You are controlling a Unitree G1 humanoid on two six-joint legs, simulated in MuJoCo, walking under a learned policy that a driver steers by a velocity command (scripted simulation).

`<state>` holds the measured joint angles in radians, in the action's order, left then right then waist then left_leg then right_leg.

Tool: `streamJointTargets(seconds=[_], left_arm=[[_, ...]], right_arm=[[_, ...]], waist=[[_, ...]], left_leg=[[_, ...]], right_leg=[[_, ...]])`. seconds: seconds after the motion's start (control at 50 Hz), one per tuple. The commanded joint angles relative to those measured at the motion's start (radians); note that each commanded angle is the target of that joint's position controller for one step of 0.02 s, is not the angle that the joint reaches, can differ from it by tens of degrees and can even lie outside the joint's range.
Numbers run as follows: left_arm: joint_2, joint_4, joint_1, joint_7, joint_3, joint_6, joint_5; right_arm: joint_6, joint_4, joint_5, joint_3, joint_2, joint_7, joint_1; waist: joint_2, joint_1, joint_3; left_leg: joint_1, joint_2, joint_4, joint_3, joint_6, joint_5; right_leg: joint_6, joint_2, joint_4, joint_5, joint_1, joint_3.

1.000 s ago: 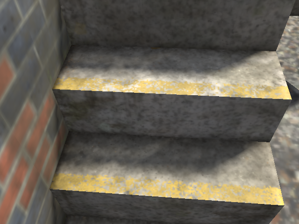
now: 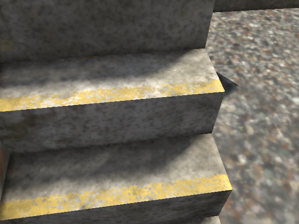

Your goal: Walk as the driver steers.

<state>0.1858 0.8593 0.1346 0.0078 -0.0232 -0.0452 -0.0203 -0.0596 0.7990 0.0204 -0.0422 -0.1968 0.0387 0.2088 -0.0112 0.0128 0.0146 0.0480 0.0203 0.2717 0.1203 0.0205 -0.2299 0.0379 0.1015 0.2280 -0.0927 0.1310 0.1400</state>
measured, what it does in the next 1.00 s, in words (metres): stands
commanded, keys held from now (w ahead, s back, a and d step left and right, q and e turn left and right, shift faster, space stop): w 1.00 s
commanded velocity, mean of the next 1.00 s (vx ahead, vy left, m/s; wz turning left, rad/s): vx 0.50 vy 0.00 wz -0.01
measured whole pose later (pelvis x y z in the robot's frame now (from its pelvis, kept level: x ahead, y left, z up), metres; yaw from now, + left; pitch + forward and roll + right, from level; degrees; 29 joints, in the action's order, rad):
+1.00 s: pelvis +0.00 +0.03 +0.00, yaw +2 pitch +0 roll -1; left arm 0.22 0.92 0.15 0.00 -0.05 -0.05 0.00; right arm -0.08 0.93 0.03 -0.08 -0.21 0.03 0.18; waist -0.02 0.01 0.00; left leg 0.02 -0.04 0.20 0.10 0.07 -0.19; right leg -0.01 0.04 0.23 -0.11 0.13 0.13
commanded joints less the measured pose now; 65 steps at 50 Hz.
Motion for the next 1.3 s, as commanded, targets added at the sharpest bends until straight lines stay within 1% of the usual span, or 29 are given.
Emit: streamJointTargets(seconds=[0.02, 0.06, 0.26, 0.3, 0.5, 0.52, 0.54, 0.58, 0.7, 0.72, 0.8, 0.82, 0.88, 1.06, 1.08, 1.1, 1.14, 1.24, 1.26, 1.28, 1.3], left_arm=[[0.083, -0.052, -0.043, -0.005, 0.013, -0.017, 0.004], [0.086, -0.044, -0.039, -0.005, 0.013, -0.018, 0.006], [0.092, -0.013, -0.030, -0.011, 0.006, -0.019, 0.011], [0.093, -0.010, -0.031, -0.015, 0.005, -0.018, 0.011], [0.101, 0.004, -0.036, -0.018, -0.001, -0.017, 0.014], [0.100, 0.001, -0.054, -0.019, -0.001, -0.018, 0.010], [0.099, 0.008, -0.029, -0.019, -0.003, -0.018, 0.015], [0.104, 0.009, -0.038, -0.019, -0.003, -0.018, 0.015], [0.108, 0.013, -0.040, -0.020, -0.005, -0.018, 0.016], [0.107, 0.012, -0.044, -0.020, -0.006, -0.018, 0.017], [0.111, 0.014, -0.042, -0.021, -0.008, -0.019, 0.016], [0.114, 0.018, -0.014, -0.017, -0.007, -0.018, 0.015], [0.112, 0.011, -0.022, -0.014, -0.008, -0.016, 0.016], [0.118, 0.001, -0.010, -0.014, -0.010, -0.017, 0.016], [0.115, -0.005, -0.028, -0.015, -0.010, -0.018, 0.011], [0.115, 0.001, 0.000, -0.015, -0.012, -0.017, 0.016], [0.119, -0.002, -0.007, -0.014, -0.011, -0.016, 0.016], [0.120, -0.006, -0.002, -0.016, -0.011, -0.017, 0.017], [0.117, -0.011, -0.020, -0.016, -0.011, -0.018, 0.013], [0.116, -0.005, 0.008, -0.016, -0.012, -0.018, 0.018], [0.120, -0.006, 0.003, -0.016, -0.011, -0.018, 0.018]], right_arm=[[-0.016, -0.039, -0.001, 0.019, -0.093, 0.000, -0.012], [-0.016, -0.031, 0.002, 0.017, -0.094, -0.002, -0.016], [-0.021, 0.016, 0.000, 0.009, -0.097, -0.005, -0.021], [-0.022, 0.024, -0.003, 0.009, -0.100, -0.001, -0.020], [-0.025, 0.053, -0.003, 0.002, -0.104, -0.003, -0.030], [-0.026, 0.049, 0.003, -0.001, -0.097, -0.003, -0.046], [-0.026, 0.057, -0.003, 0.000, -0.103, -0.003, -0.026], [-0.026, 0.060, -0.003, 0.000, -0.107, -0.004, -0.034], [-0.028, 0.071, -0.002, -0.003, -0.110, -0.006, -0.037], [-0.028, 0.069, 0.001, -0.005, -0.107, -0.007, -0.046], [-0.028, 0.074, 0.000, -0.005, -0.113, -0.007, -0.046], [-0.028, 0.076, 0.007, -0.007, -0.114, -0.004, -0.034], [-0.029, 0.080, 0.007, -0.011, -0.112, -0.003, -0.033], [-0.031, 0.083, 0.004, -0.015, -0.118, -0.003, -0.030], [-0.032, 0.075, 0.009, -0.017, -0.110, -0.003, -0.047], [-0.031, 0.084, 0.003, -0.015, -0.117, -0.003, -0.023], [-0.031, 0.083, 0.004, -0.016, -0.120, -0.004, -0.027], [-0.031, 0.085, 0.003, -0.016, -0.122, -0.003, -0.024], [-0.033, 0.077, 0.008, -0.019, -0.114, -0.002, -0.041], [-0.032, 0.085, 0.002, -0.017, -0.121, -0.002, -0.017], [-0.031, 0.085, 0.002, -0.016, -0.123, -0.003, -0.021]], waist=[[0.016, 0.004, -0.052], [0.015, 0.000, -0.054], [0.017, -0.002, -0.053], [0.012, -0.003, -0.055], [0.021, -0.004, -0.051], [0.024, -0.005, -0.025], [0.025, -0.005, -0.072], [0.018, -0.003, -0.054], [0.020, -0.004, -0.050], [0.020, -0.005, -0.047], [0.020, -0.005, -0.054], [0.021, -0.001, -0.058], [0.017, 0.001, -0.049], [0.017, 0.000, -0.051], [0.020, -0.003, -0.026], [0.021, -0.001, -0.073], [0.013, 0.001, -0.052], [0.017, 0.000, -0.046], [0.020, -0.003, -0.022], [0.021, -0.001, -0.070], [0.015, 0.000, -0.055]], left_leg=[[-0.055, 0.127, -0.042, -0.109, 0.003, 0.132], [-0.059, 0.126, -0.043, -0.111, 0.002, 0.148], [-0.080, 0.127, -0.054, -0.118, 0.005, 0.221], [-0.087, 0.128, -0.056, -0.124, 0.008, 0.228], [-0.102, 0.130, -0.070, -0.133, 0.009, 0.273], [-0.097, 0.131, -0.060, -0.132, 0.013, 0.318], [-0.111, 0.130, -0.067, -0.132, 0.010, 0.290], [-0.106, 0.129, -0.075, -0.136, 0.010, 0.276], [-0.109, 0.129, -0.082, -0.142, 0.010, 0.287], [-0.106, 0.130, -0.086, -0.143, 0.011, 0.292], [-0.111, 0.129, -0.088, -0.145, 0.011, 0.302], [-0.114, 0.124, -0.079, -0.139, 0.009, 0.295], [-0.099, 0.124, -0.083, -0.143, 0.010, 0.277], [-0.098, 0.122, -0.080, -0.147, 0.012, 0.293], [-0.091, 0.125, -0.067, -0.147, 0.017, 0.341], [-0.105, 0.123, -0.074, -0.146, 0.014, 0.308], [-0.096, 0.121, -0.080, -0.148, 0.013, 0.288], [-0.097, 0.121, -0.082, -0.152, 0.015, 0.299], [-0.092, 0.125, -0.068, -0.152, 0.020, 0.350], [-0.107, 0.123, -0.075, -0.150, 0.017, 0.318], [-0.103, 0.121, -0.079, -0.151, 0.017, 0.302]], right_leg=[[0.016, -0.165, -0.009, 0.192, 0.026, 0.105], [0.016, -0.166, -0.008, 0.188, 0.026, 0.101], [0.011, -0.173, -0.005, 0.199, 0.028, 0.089], [0.010, -0.176, -0.004, 0.197, 0.031, 0.088], [0.003, -0.182, -0.008, 0.182, 0.039, 0.076], [0.009, -0.184, 0.011, 0.201, 0.056, 0.077], [0.003, -0.185, -0.005, 0.180, 0.034, 0.074], [0.000, -0.184, -0.009, 0.172, 0.041, 0.071], [-0.004, -0.187, -0.011, 0.164, 0.045, 0.065], [-0.004, -0.187, -0.015, 0.166, 0.045, 0.065], [-0.007, -0.190, -0.015, 0.166, 0.041, 0.061], [-0.009, -0.190, -0.006, 0.167, 0.046, 0.065], [-0.010, -0.189, -0.005, 0.152, 0.053, 0.064], [-0.013, -0.189, 0.002, 0.150, 0.055, 0.060], [-0.007, -0.192, 0.020, 0.169, 0.070, 0.063], [-0.013, -0.191, 0.007, 0.149, 0.049, 0.060], [-0.015, -0.189, 0.004, 0.145, 0.055, 0.059], [-0.016, -0.191, 0.005, 0.144, 0.059, 0.056], [-0.010, -0.193, 0.023, 0.163, 0.074, 0.059], [-0.015, -0.192, 0.009, 0.144, 0.053, 0.056], [-0.017, -0.190, 0.007, 0.140, 0.058, 0.055]])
